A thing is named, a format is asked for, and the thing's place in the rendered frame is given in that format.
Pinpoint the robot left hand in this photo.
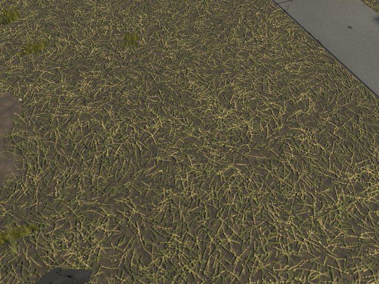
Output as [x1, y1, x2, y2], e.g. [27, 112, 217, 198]
[35, 267, 91, 284]

